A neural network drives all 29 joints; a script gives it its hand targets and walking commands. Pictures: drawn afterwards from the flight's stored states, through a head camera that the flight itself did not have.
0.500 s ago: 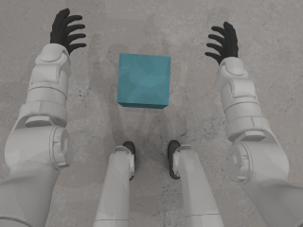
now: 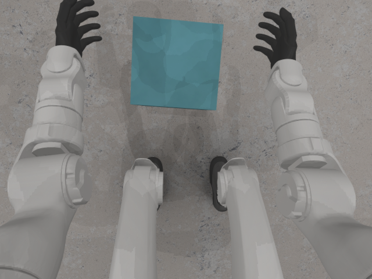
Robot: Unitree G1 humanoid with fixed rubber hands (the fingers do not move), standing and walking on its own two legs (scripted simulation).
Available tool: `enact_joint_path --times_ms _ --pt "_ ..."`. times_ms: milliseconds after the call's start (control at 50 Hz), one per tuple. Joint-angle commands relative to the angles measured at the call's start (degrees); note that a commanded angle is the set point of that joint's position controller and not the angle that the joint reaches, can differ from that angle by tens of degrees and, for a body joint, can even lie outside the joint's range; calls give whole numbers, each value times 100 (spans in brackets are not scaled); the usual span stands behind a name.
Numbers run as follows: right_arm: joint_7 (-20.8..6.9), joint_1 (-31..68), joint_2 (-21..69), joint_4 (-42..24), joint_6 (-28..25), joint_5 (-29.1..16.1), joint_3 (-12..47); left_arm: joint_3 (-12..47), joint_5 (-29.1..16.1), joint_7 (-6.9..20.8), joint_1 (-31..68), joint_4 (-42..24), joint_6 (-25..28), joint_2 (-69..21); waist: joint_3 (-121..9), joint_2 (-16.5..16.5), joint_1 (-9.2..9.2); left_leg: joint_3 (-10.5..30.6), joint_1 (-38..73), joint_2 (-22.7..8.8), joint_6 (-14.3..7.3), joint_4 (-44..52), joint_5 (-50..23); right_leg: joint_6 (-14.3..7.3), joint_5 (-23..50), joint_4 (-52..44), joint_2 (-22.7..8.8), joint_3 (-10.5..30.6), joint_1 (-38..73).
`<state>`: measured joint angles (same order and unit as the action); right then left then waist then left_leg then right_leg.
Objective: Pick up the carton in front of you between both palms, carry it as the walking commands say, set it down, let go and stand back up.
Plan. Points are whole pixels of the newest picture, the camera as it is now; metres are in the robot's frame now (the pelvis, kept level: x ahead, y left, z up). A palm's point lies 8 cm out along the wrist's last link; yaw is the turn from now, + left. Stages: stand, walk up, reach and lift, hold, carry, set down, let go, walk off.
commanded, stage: reach and lift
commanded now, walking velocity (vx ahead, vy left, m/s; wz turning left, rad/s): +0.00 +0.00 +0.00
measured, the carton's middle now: (176, 73) +0.50 +0.04 -0.41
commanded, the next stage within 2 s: none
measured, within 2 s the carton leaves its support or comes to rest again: leaves its support in 1.28 s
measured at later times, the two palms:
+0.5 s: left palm (107, 64) +0.50 +0.22 -0.34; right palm (247, 73) +0.49 -0.15 -0.34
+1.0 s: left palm (118, 62) +0.51 +0.19 -0.34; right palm (236, 70) +0.50 -0.11 -0.33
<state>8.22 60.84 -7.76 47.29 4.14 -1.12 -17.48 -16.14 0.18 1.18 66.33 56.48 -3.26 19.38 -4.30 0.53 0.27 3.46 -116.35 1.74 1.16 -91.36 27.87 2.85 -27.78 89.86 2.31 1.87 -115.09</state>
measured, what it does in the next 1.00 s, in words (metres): lowers itself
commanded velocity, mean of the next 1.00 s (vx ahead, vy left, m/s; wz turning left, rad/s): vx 0.00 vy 0.00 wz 0.00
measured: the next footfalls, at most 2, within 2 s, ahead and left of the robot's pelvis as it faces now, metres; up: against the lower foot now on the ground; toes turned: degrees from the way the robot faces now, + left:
none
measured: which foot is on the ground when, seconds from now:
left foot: down 0.00-1.00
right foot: down 0.00-1.00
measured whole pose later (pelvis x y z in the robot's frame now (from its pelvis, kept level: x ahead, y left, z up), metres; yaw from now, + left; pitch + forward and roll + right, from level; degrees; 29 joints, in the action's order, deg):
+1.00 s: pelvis -0.04 +0.00 -0.16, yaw -1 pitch +37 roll -3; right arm 10.6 82.6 -11.5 63.3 1.6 -12.3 -7.3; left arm 1.5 -12.5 -3.3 87.7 70.8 -1.5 23.5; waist 20.6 2.6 -0.4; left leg 3.0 -130.6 0.7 0.6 -124.9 31.8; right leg 4.7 -31.4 122.7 4.1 1.4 -129.0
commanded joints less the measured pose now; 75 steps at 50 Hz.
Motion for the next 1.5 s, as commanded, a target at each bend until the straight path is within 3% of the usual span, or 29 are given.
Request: enact_joint_path --times_ms 0,120,260,340,420,500,620,760,880,960,1000,1080,1120,1180,1280,1380,1400,1440,1480 --pt "137 1321 -711 -695 -52 -385 337 314 -420 -112 1544 -718 88 1024 -6456 -289 -84 -433 3431 147 145 -243 -2833 205 2479 397 276 -519 3075" --pt "243 2171 -960 -453 138 -775 593 777 -884 -218 2404 -431 -63 1334 -6063 -382 -70 -517 2883 14 121 -934 -1551 182 1317 1139 179 -617 2665" --pt "240 2911 -1231 375 97 -918 610 1062 -1052 -330 3122 377 -77 1468 -5137 -420 -32 -430 2463 -130 61 -1510 -748 123 560 1781 68 -659 2000" --pt "159 3143 -1324 856 -60 -945 644 1207 -1107 -340 3317 769 46 1465 -4587 -397 -20 -317 2231 -185 50 -1826 -782 105 584 2148 26 -627 1652" --pt "123 3418 -1470 955 -232 -1049 755 1302 -1221 -383 3610 706 194 1537 -4644 -378 -63 -288 2176 -187 57 -2145 -1141 83 940 2480 16 -565 1717" --pt "176 3490 -1380 836 -328 -1165 965 1357 -1383 -399 3658 587 311 1721 -4831 -82 -103 -246 2294 -154 -5 -2400 -1585 133 1428 2730 66 -583 1888" --pt "210 3008 -1014 772 -337 -1393 1153 1573 -1416 -381 3296 660 326 1479 -5105 -316 -246 -289 2717 -155 12 -2505 -2090 157 1816 2836 171 -644 1965" --pt "209 2835 -1067 1076 -356 -1080 804 1507 -1237 -344 3178 822 277 1211 -4199 -454 -17 -222 2176 -151 42 -2378 -1583 131 1279 2704 188 -653 1272" --pt "215 3247 -762 981 -374 -1159 1004 1719 -1309 -347 3554 772 279 934 -4184 -354 -109 -256 2046 -121 0 -2283 -1287 131 1139 2632 218 -627 1510" --pt "209 3546 -283 1042 -358 -1096 1071 1797 -1239 -366 3847 916 276 499 -4086 -243 -215 -266 2042 -78 -29 -2225 -1064 135 1009 2596 310 -614 1670" --pt "113 3831 375 1005 -329 -925 1074 1935 -1177 -233 4137 893 247 -284 -3990 -237 -152 -270 2040 -10 -50 -2226 -971 84 948 2595 399 -620 1733" --pt "-707 5111 3465 836 -48 -531 1428 2311 -913 560 5024 798 -8 -3555 -3663 -217 -233 -351 1733 220 -99 -2353 -932 32 868 2763 636 -667 1488" --pt "-1034 5233 4176 686 140 -349 1363 2159 -765 889 4886 574 -182 -4339 -3515 -97 -280 -449 1537 301 -138 -2398 -942 1 814 2822 698 -731 1335" --pt "-1278 5211 4809 429 285 -328 1359 2053 -701 1138 4747 203 -343 -4899 -3674 0 -338 -541 1481 334 -163 -2444 -1207 -43 1021 2852 743 -781 1202" --pt "-1328 5166 5667 -84 419 -769 1842 2492 -973 1179 4906 -956 -439 -5529 -5301 -85 -490 -662 2391 372 -99 -2554 -2265 -73 1881 2963 781 -813 1744" --pt "-1193 5151 6225 -1004 649 -989 2508 2994 -1151 1042 4867 -2160 -736 -6120 -7572 -428 -512 -756 3969 491 -2 -2421 -3130 -50 2301 2756 847 -887 2134" --pt "-1199 5155 6243 -1220 724 -935 2614 3054 -1129 1007 4759 -2298 -824 -6334 -7897 -472 -417 -768 4141 525 26 -2358 -3140 -49 2279 2662 870 -903 2147" --pt "-1183 5146 6308 -1565 848 -844 2786 3069 -997 938 4356 -2337 -1024 -6666 -8044 -558 -407 -807 4254 603 78 -2131 -2938 -32 2035 2446 902 -934 2152" --pt "-1207 5003 6322 -1600 978 -643 2737 2992 -844 941 4003 -2141 -1207 -6911 -7571 -532 -317 -825 3838 646 99 -1829 -2303 -47 1550 2172 911 -935 2088"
